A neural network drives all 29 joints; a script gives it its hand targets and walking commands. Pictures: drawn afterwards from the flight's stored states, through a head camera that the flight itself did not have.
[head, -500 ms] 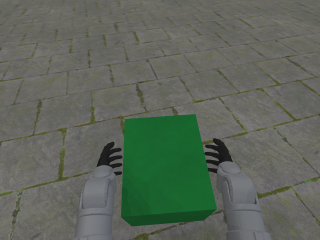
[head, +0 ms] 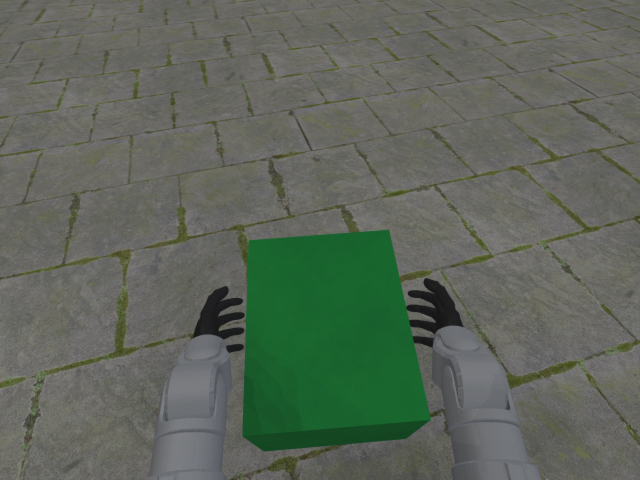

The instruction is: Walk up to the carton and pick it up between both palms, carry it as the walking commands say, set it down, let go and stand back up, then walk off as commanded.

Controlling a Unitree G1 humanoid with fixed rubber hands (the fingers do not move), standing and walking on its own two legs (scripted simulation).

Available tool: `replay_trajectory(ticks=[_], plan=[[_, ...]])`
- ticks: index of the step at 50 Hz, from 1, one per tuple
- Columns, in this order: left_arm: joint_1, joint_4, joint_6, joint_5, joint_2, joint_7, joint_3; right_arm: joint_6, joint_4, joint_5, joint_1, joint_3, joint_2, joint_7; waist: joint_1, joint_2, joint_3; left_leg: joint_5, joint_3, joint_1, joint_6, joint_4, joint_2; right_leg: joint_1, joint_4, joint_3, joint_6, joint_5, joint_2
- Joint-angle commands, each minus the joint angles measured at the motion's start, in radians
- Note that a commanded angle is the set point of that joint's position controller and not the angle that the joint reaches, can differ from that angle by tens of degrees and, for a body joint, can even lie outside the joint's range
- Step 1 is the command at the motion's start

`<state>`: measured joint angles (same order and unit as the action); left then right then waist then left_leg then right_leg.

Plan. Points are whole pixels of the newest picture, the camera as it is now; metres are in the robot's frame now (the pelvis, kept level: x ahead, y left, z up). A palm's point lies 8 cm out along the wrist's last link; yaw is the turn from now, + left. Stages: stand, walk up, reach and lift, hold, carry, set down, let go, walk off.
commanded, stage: carry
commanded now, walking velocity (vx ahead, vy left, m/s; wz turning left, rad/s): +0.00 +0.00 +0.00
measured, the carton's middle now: (327, 339) +0.33 +0.00 -0.06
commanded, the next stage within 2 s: hold in 0.56 s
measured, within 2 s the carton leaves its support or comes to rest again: neither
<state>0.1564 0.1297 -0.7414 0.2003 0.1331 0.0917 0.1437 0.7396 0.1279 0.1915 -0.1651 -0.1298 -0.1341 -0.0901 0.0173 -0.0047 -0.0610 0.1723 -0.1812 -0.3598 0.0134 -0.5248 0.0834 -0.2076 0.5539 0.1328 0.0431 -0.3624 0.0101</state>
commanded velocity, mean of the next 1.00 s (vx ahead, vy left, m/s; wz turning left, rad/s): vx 0.00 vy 0.00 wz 0.00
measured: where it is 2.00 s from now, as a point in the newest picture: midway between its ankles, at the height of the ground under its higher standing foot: outside the picture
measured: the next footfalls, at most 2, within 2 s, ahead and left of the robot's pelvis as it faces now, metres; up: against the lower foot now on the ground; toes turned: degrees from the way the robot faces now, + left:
none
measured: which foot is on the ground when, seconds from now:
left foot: down 0.00-1.00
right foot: down 0.00-1.00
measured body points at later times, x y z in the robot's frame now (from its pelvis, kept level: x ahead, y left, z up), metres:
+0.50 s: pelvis +0.00 +0.00 +0.00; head -0.02 -0.01 +0.45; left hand +0.29 +0.15 +0.02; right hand +0.28 -0.16 +0.02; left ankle +0.06 +0.12 -0.73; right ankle -0.04 -0.08 -0.73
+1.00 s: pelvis -0.02 +0.04 +0.01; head -0.06 +0.06 +0.46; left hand +0.29 +0.19 +0.04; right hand +0.28 -0.12 +0.04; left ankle +0.07 +0.16 -0.73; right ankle -0.04 -0.08 -0.73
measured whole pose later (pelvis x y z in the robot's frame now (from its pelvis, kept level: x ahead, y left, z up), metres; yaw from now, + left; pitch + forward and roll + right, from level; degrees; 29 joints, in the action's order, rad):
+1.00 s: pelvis -0.02 +0.04 +0.01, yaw -12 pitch -7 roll +0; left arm 0.28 0.29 -0.74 0.33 0.15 0.02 0.31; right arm 0.62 0.47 0.31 -0.33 -0.26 -0.17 -0.01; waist -0.15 0.03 0.00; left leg 0.14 0.07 -0.13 -0.02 -0.39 -0.01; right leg -0.06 0.44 -0.09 0.01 -0.26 -0.02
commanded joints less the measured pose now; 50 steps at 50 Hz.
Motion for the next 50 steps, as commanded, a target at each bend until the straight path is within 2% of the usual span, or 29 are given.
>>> replay_trajectory(ticks=[1,28,29,30,31,33,34,35,36,38,39,40,41,46,50], plan=[[0.471,-0.104,0.060,-0.266,0.832,-0.257,-0.566,-0.062,-0.105,-0.271,-0.469,0.567,-0.836,0.255,-0.001,0.003,-0.280,-0.157,0.099,0.186,0.017,0.039,0.080,0.004,-0.095,-0.104,0.010,0.327,0.125],[0.477,-0.077,0.086,-0.260,0.820,-0.262,-0.569,-0.086,-0.077,-0.265,-0.475,0.573,-0.822,0.260,0.002,0.003,-0.280,-0.152,0.103,0.178,0.017,0.044,0.083,-0.007,-0.108,-0.108,0.014,0.312,0.129],[0.337,-0.147,0.091,-0.253,0.859,-0.289,-0.545,-0.080,-0.072,-0.235,-0.309,0.596,-1.023,0.258,-0.104,0.180,-0.270,-0.335,0.231,0.438,0.064,0.028,-0.183,0.044,-0.154,-0.288,-0.046,0.715,-0.005],[0.308,-0.196,0.101,-0.257,0.826,-0.299,-0.556,-0.102,-0.074,-0.248,-0.303,0.607,-1.019,0.255,-0.131,0.132,-0.293,-0.398,0.254,0.447,0.060,0.032,-0.191,0.121,-0.144,-0.283,-0.049,0.807,0.000],[0.333,-0.233,0.100,-0.255,0.810,-0.300,-0.542,-0.117,-0.084,-0.264,-0.355,0.627,-1.002,0.256,-0.165,0.068,-0.279,-0.403,0.266,0.408,0.054,0.040,-0.188,0.139,-0.136,-0.299,-0.045,0.807,0.005],[0.397,-0.233,0.088,-0.259,0.801,-0.306,-0.536,-0.133,-0.044,-0.240,-0.421,0.603,-0.948,0.257,-0.169,0.020,-0.228,-0.341,0.269,0.374,0.039,0.052,-0.181,0.096,-0.162,-0.307,-0.036,0.593,-0.010],[0.444,-0.229,0.084,-0.265,0.805,-0.316,-0.547,-0.134,-0.018,-0.223,-0.434,0.592,-0.942,0.258,-0.144,0.018,-0.218,-0.293,0.266,0.369,0.029,0.062,-0.170,0.077,-0.176,-0.307,-0.034,0.510,-0.019],[0.459,-0.228,0.078,-0.270,0.825,-0.322,-0.560,-0.136,-0.018,-0.215,-0.450,0.596,-0.947,0.262,-0.141,0.013,-0.215,-0.270,0.258,0.367,0.019,0.072,-0.161,0.075,-0.188,-0.308,-0.034,0.451,-0.032],[0.470,-0.215,0.074,-0.273,0.841,-0.327,-0.569,-0.135,-0.014,-0.213,-0.470,0.601,-0.960,0.266,-0.146,0.025,-0.216,-0.260,0.244,0.372,0.010,0.082,-0.161,0.079,-0.205,-0.302,-0.036,0.417,-0.043],[0.482,-0.192,0.064,-0.273,0.860,-0.335,-0.565,-0.129,-0.016,-0.224,-0.528,0.617,-0.999,0.274,-0.179,0.048,-0.209,-0.244,0.213,0.370,0.000,0.097,-0.163,0.095,-0.227,-0.289,-0.047,0.388,-0.052],[0.496,-0.173,0.058,-0.272,0.865,-0.337,-0.561,-0.124,-0.002,-0.224,-0.546,0.614,-1.009,0.277,-0.183,0.050,-0.201,-0.229,0.201,0.371,-0.003,0.104,-0.164,0.095,-0.235,-0.285,-0.050,0.365,-0.055],[0.508,-0.147,0.050,-0.267,0.873,-0.339,-0.553,-0.118,0.025,-0.219,-0.558,0.600,-1.012,0.282,-0.184,0.042,-0.188,-0.213,0.195,0.377,-0.005,0.113,-0.164,0.082,-0.243,-0.278,-0.049,0.323,-0.061],[0.546,-0.094,0.043,-0.208,0.812,-0.339,-0.492,-0.109,0.140,-0.200,-0.517,0.520,-1.027,0.294,-0.204,0.041,-0.178,-0.182,0.194,0.350,0.005,0.154,-0.176,0.089,-0.266,-0.255,-0.054,0.288,-0.045],[0.615,0.100,0.044,-0.168,0.905,-0.351,-0.418,-0.151,0.255,-0.150,-0.636,0.403,-0.983,0.334,-0.159,0.018,-0.083,-0.048,0.205,0.437,-0.010,0.162,-0.173,-0.058,-0.280,-0.229,-0.011,0.031,-0.058],[0.702,0.199,0.065,-0.165,1.005,-0.343,-0.389,-0.203,0.346,-0.106,-0.731,0.304,-0.923,0.370,-0.124,-0.049,-0.102,0.043,0.227,0.447,-0.044,0.177,-0.145,-0.102,-0.245,-0.206,0.023,-0.033,-0.074]])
